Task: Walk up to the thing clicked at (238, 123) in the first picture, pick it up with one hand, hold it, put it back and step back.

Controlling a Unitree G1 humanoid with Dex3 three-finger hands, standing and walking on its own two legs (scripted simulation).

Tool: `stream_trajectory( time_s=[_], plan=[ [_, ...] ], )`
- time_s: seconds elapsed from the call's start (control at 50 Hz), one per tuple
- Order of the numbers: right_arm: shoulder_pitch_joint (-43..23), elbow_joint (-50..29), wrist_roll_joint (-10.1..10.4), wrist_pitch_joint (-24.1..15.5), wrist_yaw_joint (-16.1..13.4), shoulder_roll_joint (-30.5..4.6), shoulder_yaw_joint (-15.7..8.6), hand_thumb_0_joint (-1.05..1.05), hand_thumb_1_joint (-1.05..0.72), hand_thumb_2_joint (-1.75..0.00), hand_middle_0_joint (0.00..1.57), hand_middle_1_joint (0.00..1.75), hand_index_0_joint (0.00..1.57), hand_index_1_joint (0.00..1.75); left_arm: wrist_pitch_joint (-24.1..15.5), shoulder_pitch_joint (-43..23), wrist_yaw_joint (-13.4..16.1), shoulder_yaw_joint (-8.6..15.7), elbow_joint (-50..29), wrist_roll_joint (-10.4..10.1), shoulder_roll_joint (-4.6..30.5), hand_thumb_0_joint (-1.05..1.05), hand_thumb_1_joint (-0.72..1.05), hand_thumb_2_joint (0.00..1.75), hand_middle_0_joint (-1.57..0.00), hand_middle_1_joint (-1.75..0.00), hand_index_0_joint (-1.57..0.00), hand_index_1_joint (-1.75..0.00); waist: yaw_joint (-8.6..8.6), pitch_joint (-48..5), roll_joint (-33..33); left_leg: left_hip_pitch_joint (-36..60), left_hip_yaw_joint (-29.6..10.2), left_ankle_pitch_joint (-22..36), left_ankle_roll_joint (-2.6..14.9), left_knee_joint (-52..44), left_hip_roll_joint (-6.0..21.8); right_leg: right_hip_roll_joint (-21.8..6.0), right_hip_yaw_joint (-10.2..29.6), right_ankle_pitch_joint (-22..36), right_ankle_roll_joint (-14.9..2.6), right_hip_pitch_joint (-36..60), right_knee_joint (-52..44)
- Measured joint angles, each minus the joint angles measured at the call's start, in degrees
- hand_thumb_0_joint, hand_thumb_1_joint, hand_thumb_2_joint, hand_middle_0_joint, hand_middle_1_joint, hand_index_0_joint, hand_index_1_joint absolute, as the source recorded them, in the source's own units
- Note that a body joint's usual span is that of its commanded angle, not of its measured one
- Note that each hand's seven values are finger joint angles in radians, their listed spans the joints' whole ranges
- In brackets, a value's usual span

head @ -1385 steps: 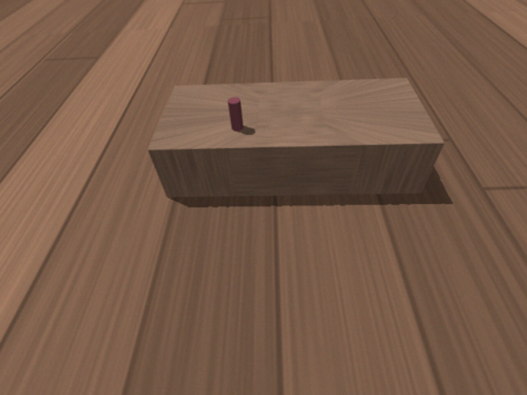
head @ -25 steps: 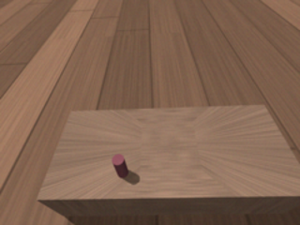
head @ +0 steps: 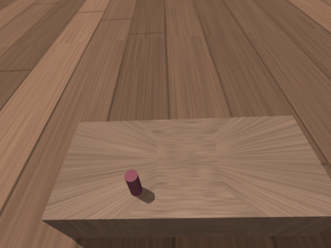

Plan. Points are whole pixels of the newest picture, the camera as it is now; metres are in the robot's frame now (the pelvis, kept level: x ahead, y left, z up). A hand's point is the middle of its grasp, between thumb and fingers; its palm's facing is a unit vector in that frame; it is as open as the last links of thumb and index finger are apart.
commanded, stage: stand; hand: left
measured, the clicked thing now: (133, 183) +0.47 +0.21 -0.38
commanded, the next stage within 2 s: step back in 0.46 s
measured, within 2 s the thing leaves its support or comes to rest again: neither
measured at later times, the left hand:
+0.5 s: hand out of the picture +0.07 +0.25 -0.16, palm faces -0.03 -0.94 -0.34, open 7.4 cm
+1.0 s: hand out of the picture +0.01 +0.22 -0.15, palm faces +0.04 -0.91 -0.42, open 7.4 cm
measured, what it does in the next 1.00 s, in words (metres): lifts its left foot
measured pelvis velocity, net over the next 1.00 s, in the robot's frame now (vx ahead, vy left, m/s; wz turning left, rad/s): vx -0.08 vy -0.05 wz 0.04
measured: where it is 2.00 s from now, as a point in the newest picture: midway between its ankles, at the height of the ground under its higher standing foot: outside the picture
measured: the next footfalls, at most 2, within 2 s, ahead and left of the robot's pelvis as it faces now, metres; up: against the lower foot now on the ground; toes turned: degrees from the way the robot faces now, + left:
left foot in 1.16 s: -0.11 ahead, +0.09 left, +0.00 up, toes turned +3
right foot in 1.54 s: -0.22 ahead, -0.16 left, +0.00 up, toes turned +1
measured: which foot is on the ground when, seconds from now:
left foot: down 0.00-0.72, up 0.74-1.00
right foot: down 0.00-1.00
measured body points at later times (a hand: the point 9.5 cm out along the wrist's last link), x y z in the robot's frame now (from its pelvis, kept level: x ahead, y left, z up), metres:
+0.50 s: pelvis +0.00 +0.00 +0.00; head +0.02 +0.00 +0.45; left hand +0.08 +0.30 -0.13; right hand +0.07 -0.30 -0.14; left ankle +0.02 +0.12 -0.75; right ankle -0.03 -0.14 -0.75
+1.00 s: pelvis -0.08 -0.05 -0.02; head -0.01 -0.07 +0.42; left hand +0.01 +0.27 -0.12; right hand +0.02 -0.36 -0.16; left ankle -0.13 +0.09 -0.68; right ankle -0.05 -0.14 -0.75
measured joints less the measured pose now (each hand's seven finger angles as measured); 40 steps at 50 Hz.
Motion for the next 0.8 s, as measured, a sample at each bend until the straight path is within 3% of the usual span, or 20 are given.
stream_trajectory(
  time_s=[0.46, 0.52, 0.58, 0.66, 0.72, 0.74, 0.78, 0.8],
  plan=[
    [0.13, 0.06, 0.04, -0.12, -0.01, -0.04, -0.05, 0.00, -0.90, -0.90, 0.20, 0.30, 0.20, 0.30, -0.04, -0.06, -0.07, -0.19, -0.17, 0.01, -0.02, 0.00, 0.90, 0.90, -0.21, -0.30, -0.20, -0.30, 0.08, 0.17, -0.08, -0.04, 0.26, -0.28, 0.01, 0.06, 0.01, -0.02, 0.27, -0.17, 0.04, -0.14, 0.03],
    [-0.69, -1.29, 0.59, 0.57, 0.22, -0.10, -0.58, 0.00, -0.90, -0.90, 0.20, 0.30, 0.20, 0.30, 0.61, -0.50, 0.13, 0.69, -1.96, -0.65, 0.57, 0.00, 0.90, 0.90, -0.21, -0.30, -0.20, -0.30, 0.03, 1.24, -0.43, -2.13, 0.31, -0.87, 0.16, 2.33, 0.03, -0.06, 0.43, -1.50, -0.17, -3.00, 3.90],
    [-1.97, -3.50, 0.97, 1.34, 0.27, -0.24, -1.37, 0.00, -0.90, -0.90, 0.20, 0.30, 0.20, 0.30, 1.33, -1.47, 0.64, 1.58, -4.56, -0.86, 1.83, 0.00, 0.90, 0.90, -0.21, -0.30, -0.20, -0.30, 0.04, 3.63, -0.82, -4.79, 0.14, -1.42, 0.22, 5.42, 0.45, 0.23, -0.11, -2.68, -1.46, -7.65, 11.01],
    [-2.90, -6.57, 0.52, 2.52, 0.02, -1.03, -2.32, 0.00, -0.90, -0.90, 0.20, 0.30, 0.20, 0.31, 2.31, -1.39, 0.65, 2.63, -7.47, -0.44, 3.22, 0.00, 0.90, 0.90, -0.21, -0.30, -0.20, -0.30, 0.22, 5.29, -0.30, -8.84, -0.44, -2.92, -0.21, 10.87, 1.82, 1.88, -0.48, -10.82, -3.43, -12.98, 22.80],
    [-3.35, -8.38, 0.55, 3.63, -0.06, -2.43, -2.72, 0.00, -0.90, -0.90, 0.20, 0.30, 0.20, 0.31, 1.96, 0.07, 0.61, 3.26, -8.78, -0.03, 3.30, 0.00, 0.90, 0.90, -0.20, -0.30, -0.20, -0.30, 0.89, 5.34, 0.82, -12.39, -0.79, -5.05, -0.84, 16.68, 2.99, 2.34, -0.91, -7.59, -3.08, -11.66, 18.61],
    [-3.90, -8.77, 0.78, 4.04, -0.23, -3.09, -2.82, 0.00, -0.90, -0.90, 0.20, 0.30, 0.20, 0.30, 1.74, 0.36, 0.71, 3.49, -8.85, 0.30, 2.65, 0.00, 0.90, 0.90, -0.20, -0.30, -0.20, -0.30, 0.73, 5.97, 1.99, -13.60, -2.72, -8.03, -0.28, 19.43, 2.75, 3.00, -1.39, -7.96, -3.24, -11.79, 19.04],
    [-4.46, -9.57, 1.04, 4.71, -0.88, -3.60, -3.01, 0.00, -0.90, -0.90, 0.20, 0.30, 0.20, 0.30, 1.73, 1.07, 0.53, 3.19, -9.30, 0.93, 1.66, 0.00, 0.90, 0.90, -0.20, -0.30, -0.20, -0.30, 1.07, 6.74, 2.48, -16.55, -7.68, -18.22, 0.75, 29.16, -1.44, 2.88, -1.18, -7.77, -3.96, -12.67, 19.78],
    [-4.50, -9.91, 1.21, 4.83, -1.08, -3.74, -3.01, 0.00, -0.91, -0.90, 0.20, 0.30, 0.20, 0.30, 1.80, 1.36, 0.48, 3.03, -9.55, 1.02, 1.21, 0.00, 0.90, 0.90, -0.20, -0.30, -0.20, -0.30, 1.45, 7.01, 2.44, -17.79, -9.34, -20.61, 1.01, 34.60, -3.67, 2.66, -0.77, -7.11, -4.21, -12.85, 19.25]
  ],
)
